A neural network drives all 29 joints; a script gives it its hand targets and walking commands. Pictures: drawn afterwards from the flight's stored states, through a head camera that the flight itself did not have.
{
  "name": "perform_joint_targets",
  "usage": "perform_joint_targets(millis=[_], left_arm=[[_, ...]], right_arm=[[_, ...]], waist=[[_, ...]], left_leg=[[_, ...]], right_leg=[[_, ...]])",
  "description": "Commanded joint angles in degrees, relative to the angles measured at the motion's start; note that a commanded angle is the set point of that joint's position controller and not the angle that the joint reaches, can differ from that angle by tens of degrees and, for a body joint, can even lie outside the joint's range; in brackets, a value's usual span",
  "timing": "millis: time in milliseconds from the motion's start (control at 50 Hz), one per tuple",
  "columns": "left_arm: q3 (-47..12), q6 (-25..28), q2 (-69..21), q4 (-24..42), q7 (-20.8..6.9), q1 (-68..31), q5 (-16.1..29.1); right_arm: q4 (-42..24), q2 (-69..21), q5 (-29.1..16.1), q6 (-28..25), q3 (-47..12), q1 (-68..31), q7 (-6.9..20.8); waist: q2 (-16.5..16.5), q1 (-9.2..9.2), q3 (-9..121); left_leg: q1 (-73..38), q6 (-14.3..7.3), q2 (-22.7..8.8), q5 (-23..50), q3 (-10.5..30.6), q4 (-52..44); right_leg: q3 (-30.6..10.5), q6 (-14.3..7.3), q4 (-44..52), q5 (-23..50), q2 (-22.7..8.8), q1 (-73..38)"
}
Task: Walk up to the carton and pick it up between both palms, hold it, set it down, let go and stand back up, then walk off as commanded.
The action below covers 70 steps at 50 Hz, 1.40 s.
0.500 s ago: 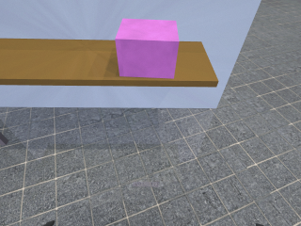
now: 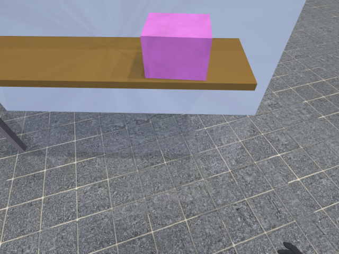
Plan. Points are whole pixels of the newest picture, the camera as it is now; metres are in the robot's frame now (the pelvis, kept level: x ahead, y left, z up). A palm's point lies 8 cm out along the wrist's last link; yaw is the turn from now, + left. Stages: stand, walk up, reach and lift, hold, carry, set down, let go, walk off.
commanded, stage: stand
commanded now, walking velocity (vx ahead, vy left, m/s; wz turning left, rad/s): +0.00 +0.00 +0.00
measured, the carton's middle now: (177, 46) +0.99 -0.02 -0.01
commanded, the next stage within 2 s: none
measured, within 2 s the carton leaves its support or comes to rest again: neither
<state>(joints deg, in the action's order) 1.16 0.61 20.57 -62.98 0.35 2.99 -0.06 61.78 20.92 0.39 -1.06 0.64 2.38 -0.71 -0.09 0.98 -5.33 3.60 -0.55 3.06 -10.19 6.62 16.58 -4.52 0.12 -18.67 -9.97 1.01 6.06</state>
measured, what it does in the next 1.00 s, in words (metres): stands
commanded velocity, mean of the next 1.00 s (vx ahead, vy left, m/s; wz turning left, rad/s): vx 0.00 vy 0.00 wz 0.00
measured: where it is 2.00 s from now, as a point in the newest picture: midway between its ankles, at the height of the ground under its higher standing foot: outside the picture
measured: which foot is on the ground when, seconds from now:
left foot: down 0.00-1.00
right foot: down 0.00-1.00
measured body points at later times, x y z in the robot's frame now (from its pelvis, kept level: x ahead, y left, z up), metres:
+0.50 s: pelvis -0.01 +0.00 +0.00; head +0.01 +0.00 +0.45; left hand +0.08 +0.30 -0.13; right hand +0.08 -0.31 -0.13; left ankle -0.01 +0.12 -0.75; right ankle +0.00 -0.12 -0.75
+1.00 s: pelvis +0.00 +0.00 +0.00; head +0.02 +0.00 +0.45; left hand +0.09 +0.30 -0.13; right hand +0.09 -0.31 -0.13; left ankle -0.01 +0.12 -0.75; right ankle +0.00 -0.12 -0.75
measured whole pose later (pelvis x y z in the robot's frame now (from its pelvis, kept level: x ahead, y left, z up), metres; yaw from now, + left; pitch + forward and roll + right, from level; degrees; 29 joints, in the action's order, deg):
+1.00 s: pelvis +0.00 +0.00 +0.00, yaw +0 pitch -2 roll +0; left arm 0.2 1.0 20.6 -63.4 0.0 4.5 -0.1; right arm 62.9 21.4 0.2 -1.0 0.1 5.3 -0.6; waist 0.3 0.6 -4.3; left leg 4.1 -0.2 2.6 -10.2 6.3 16.6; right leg -4.8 -0.2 -18.8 -9.9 1.4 6.7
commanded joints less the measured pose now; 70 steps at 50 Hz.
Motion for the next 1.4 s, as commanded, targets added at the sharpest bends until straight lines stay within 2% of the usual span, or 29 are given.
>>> perform_joint_targets(millis=[0, 100, 140, 180, 240, 280, 340, 360, 380, 400, 420, 520, 560, 600, 760, 820, 920, 960, 980, 1040, 1080, 1120, 1200, 1240, 1260, 1280, 1340, 1360, 1380], left_arm=[[2.08, 0.63, 12.13, 1.95, 0.42, -1.59, -0.20], [1.81, 0.83, 11.37, 1.91, 0.26, -2.37, -0.42], [1.75, 0.53, 12.14, 1.61, 0.42, -1.88, 0.13], [1.65, 0.86, 11.25, 2.02, 0.24, -0.45, -0.34], [1.85, 0.86, 11.27, 1.57, 0.05, -0.45, -0.18], [1.56, 1.04, 10.72, 1.79, -0.11, 0.90, 0.02], [1.76, 0.68, 11.73, 2.27, 0.31, -0.06, -0.04], [1.60, 0.93, 11.27, 2.20, 0.21, 0.17, -0.61], [2.05, 0.76, 11.95, 2.15, -0.07, -1.10, 0.02], [1.67, 0.95, 12.17, 2.34, 0.20, -1.34, -0.02], [1.94, 0.76, 12.52, 1.60, 0.03, 1.23, 0.16], [1.61, 0.81, 11.47, 1.90, 0.17, 0.03, -0.27], [1.28, 0.69, 11.30, 1.27, 0.06, 0.86, -0.06], [1.20, 0.84, 11.70, 1.65, -0.11, -0.67, -0.58], [0.65, 1.11, 11.12, 2.73, 0.39, -0.83, 0.26], [1.00, 1.05, 12.23, 1.38, 0.50, 0.50, 0.24], [1.06, 1.14, 11.41, 1.89, 0.17, 0.00, 0.02], [1.20, 1.11, 11.63, 1.90, 0.25, -0.51, -0.21], [1.08, 1.35, 11.34, 2.08, 0.31, -0.35, 0.09], [0.90, 0.76, 11.21, 1.73, 0.14, 0.11, 0.40], [0.93, 0.72, 10.37, 1.64, 0.28, 1.06, 0.26], [1.46, 0.49, 12.04, 2.14, 0.41, -0.77, -0.14], [1.43, 0.94, 10.50, 2.15, 0.34, -0.62, -0.13], [1.57, 1.02, 12.14, 2.43, 0.26, -0.20, 0.18], [1.57, 0.78, 11.37, 2.24, 0.49, -1.17, -0.06], [0.98, 0.50, 10.19, 2.60, 0.28, 0.34, 0.04], [1.26, 1.03, 11.25, 2.15, 0.36, -1.16, 0.05], [1.52, 0.87, 11.39, 2.63, 0.46, -0.32, 0.12], [1.41, 0.78, 10.58, 2.08, 0.43, -0.14, -0.19]], right_arm=[[-2.09, 11.86, -0.26, -0.84, 2.37, -0.69, -0.14], [-1.76, 10.65, 0.25, -0.68, 2.48, -1.58, 0.24], [-1.44, 9.85, 0.27, -0.68, 2.08, -1.17, 0.10], [-1.15, 11.86, 0.10, -0.54, 2.48, -0.54, -0.21], [-1.05, 10.99, 0.33, -0.70, 2.17, -0.03, 0.04], [-1.22, 12.24, 0.21, -0.78, 2.33, 0.40, -0.19], [-1.42, 11.28, -0.12, -0.86, 2.35, -0.22, -0.04], [-1.15, 11.95, 0.04, -0.61, 2.41, 0.12, 0.12], [-0.95, 11.75, 0.13, -0.70, 2.31, 0.88, -0.18], [-1.15, 11.26, 0.09, -0.73, 2.38, 1.64, 0.02], [-0.77, 11.30, -0.18, -0.68, 1.91, 1.67, 0.13], [-1.20, 10.81, 0.06, -0.65, 1.82, 2.43, -0.11], [-1.14, 11.65, -0.31, -0.79, 1.59, 2.01, 0.10], [-0.65, 12.25, -0.21, -0.53, 2.14, 1.61, -0.18], [-1.38, 12.38, -0.41, -0.69, 1.97, 1.57, -0.23], [-0.79, 10.98, -0.27, -0.71, 1.53, 1.68, 0.16], [-0.88, 13.09, -0.32, -0.79, 1.87, 2.71, -0.32], [-1.75, 12.04, -0.06, -0.56, 1.63, 1.16, -0.40], [-1.71, 11.26, -0.40, -0.63, 1.42, 1.28, -0.17], [-1.71, 12.26, -0.33, -1.03, 1.39, 0.89, -0.28], [-1.46, 13.21, 0.07, -0.71, 1.84, 1.01, -0.53], [-1.29, 11.48, -0.05, -1.02, 1.32, 1.46, -0.43], [-2.21, 12.66, -0.11, -0.96, 1.94, 0.02, -0.29], [-1.25, 11.19, -0.29, -0.83, 1.35, 0.75, 0.00], [-1.55, 11.34, -0.20, -0.71, 1.89, -0.04, -0.10], [-1.19, 12.39, -0.01, -0.69, 1.77, 0.90, -0.11], [-1.56, 12.23, -0.19, -0.61, 1.88, 0.32, -0.42], [-2.01, 11.87, -0.16, -0.50, 1.41, 0.43, -0.45], [-2.05, 12.23, -0.53, -0.77, 2.01, 0.08, -0.45]], waist=[[1.49, -0.44, 6.14], [0.18, -0.52, 5.91], [3.14, -0.40, 4.33], [-1.75, -0.30, 5.55], [1.08, 0.13, 4.48], [-1.27, 0.46, 6.39], [0.68, 0.16, 4.29], [-1.43, -0.26, 5.03], [3.17, -0.31, 5.71], [1.00, -1.32, 6.51], [-0.28, -0.14, 7.66], [1.15, -0.44, 4.26], [-1.57, -0.79, 6.30], [1.98, -0.32, 6.29], [-0.53, -0.14, 4.68], [2.39, -0.50, 5.83], [-0.78, -0.39, 5.22], [1.68, -0.75, 7.13], [-0.23, -0.81, 7.45], [0.81, 0.07, 7.97], [-2.16, -0.42, 6.81], [2.36, -0.64, 7.17], [-0.29, -0.27, 8.75], [2.33, 0.20, 6.36], [0.18, -1.05, 6.07], [-0.99, -0.33, 6.39], [2.20, -0.93, 7.97], [-1.16, -0.10, 8.03], [-0.56, -0.70, 8.51]], left_leg=[[0.28, -0.48, -7.68, 10.03, 4.06, -2.21], [1.94, -0.06, -7.00, 3.30, 3.69, -3.03], [2.60, -0.55, -7.78, 4.41, 4.48, -3.42], [2.32, -0.41, -7.19, 4.05, 3.69, -2.88], [3.76, -0.80, -7.69, 3.27, 4.09, -3.41], [2.39, -0.71, -7.41, 3.96, 4.01, -2.00], [3.67, -0.34, -7.22, 4.05, 4.26, -2.11], [2.81, -0.46, -7.31, 2.95, 3.91, -2.85], [2.63, -0.36, -7.78, 4.38, 4.16, -2.46], [2.23, -0.61, -7.64, 4.82, 4.40, -2.84], [2.44, -0.35, -7.54, 4.31, 3.35, -1.94], [3.30, -0.63, -7.98, 4.73, 4.61, -2.38], [3.34, -0.45, -7.94, 2.85, 4.26, -2.34], [3.00, -0.41, -7.85, 4.72, 4.13, -2.01], [3.18, -0.70, -7.96, 8.62, 3.51, -1.86], [1.88, -0.54, -8.05, 7.71, 3.99, -2.43], [1.82, -0.14, -7.71, 9.11, 3.09, -2.05], [0.44, 0.02, -8.07, 9.51, 3.02, -2.15], [0.03, -0.44, -8.29, 10.66, 3.62, -2.59], [0.10, -0.13, -8.25, 10.72, 3.69, -1.46], [0.19, -0.50, -8.14, 10.49, 3.51, -1.64], [-0.40, -0.42, -8.50, 10.44, 3.33, -1.81], [-1.50, -0.34, -8.51, 12.19, 2.88, -1.67], [0.66, -0.39, -8.41, 10.29, 3.04, -2.13], [-0.19, -0.33, -7.88, 10.51, 2.98, -2.36], [0.72, -0.32, -7.98, 10.70, 2.88, -2.01], [-0.97, -0.71, -8.65, 13.94, 3.43, -1.69], [-0.39, -0.41, -8.31, 13.20, 2.59, -1.02], [-1.46, -0.14, -7.92, 12.23, 2.98, -1.31]], right_leg=[[-3.68, -1.30, 2.29, 7.51, -6.10, -0.70], [-4.49, -1.21, 3.59, 3.83, -6.04, -0.46], [-3.77, -1.10, 3.93, 2.05, -5.57, 0.39], [-4.58, -1.12, 3.83, 2.85, -6.15, -0.63], [-4.79, -1.33, 3.14, 3.15, -5.80, -0.33], [-5.76, -1.72, 2.89, 3.00, -6.50, -0.75], [-4.59, -1.73, 3.03, 4.81, -6.09, 0.59], [-5.06, -1.79, 3.25, 3.05, -6.60, 0.52], [-5.21, -1.58, 3.45, 2.20, -6.19, 0.74], [-5.11, -1.69, 2.97, 2.56, -5.97, 0.00], [-5.82, -1.93, 2.88, 3.15, -6.43, -0.93], [-4.31, -1.61, 2.64, 1.94, -6.08, 0.97], [-5.64, -2.12, 2.54, 2.68, -6.69, -0.93], [-5.00, -1.97, 2.76, 4.00, -6.32, -0.08], [-5.26, -1.88, 1.84, 9.02, -6.87, -0.89], [-5.04, -1.55, 2.56, 9.17, -6.64, -1.39], [-5.21, -1.16, 2.57, 8.53, -6.41, -0.78], [-4.81, -1.43, 2.37, 9.58, -6.37, -1.34], [-4.72, -1.52, 1.34, 10.36, -6.58, -1.72], [-4.33, -1.56, 2.19, 9.02, -6.81, -1.94], [-4.53, -1.48, 2.11, 10.20, -6.80, -1.86], [-4.65, -1.93, 2.19, 8.95, -6.66, -0.85], [-4.64, -1.51, 1.63, 10.31, -6.61, -1.93], [-4.66, -1.66, 2.03, 10.27, -6.50, -1.08], [-4.64, -1.58, 2.28, 10.22, -6.26, 0.22], [-4.36, -1.14, 2.46, 10.82, -6.39, -1.36], [-3.80, -1.36, 2.11, 13.36, -6.44, -1.83], [-5.23, -1.94, 1.19, 13.34, -7.08, -2.90], [-5.16, -1.93, 1.94, 12.93, -6.71, -0.99]])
